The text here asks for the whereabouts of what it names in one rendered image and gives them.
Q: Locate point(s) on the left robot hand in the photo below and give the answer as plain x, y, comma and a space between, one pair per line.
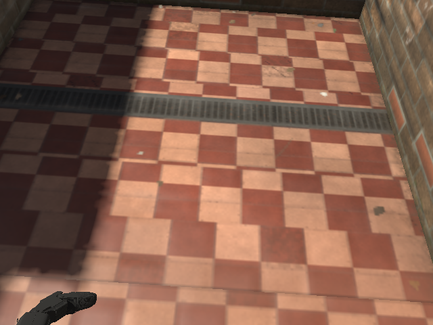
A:
56, 306

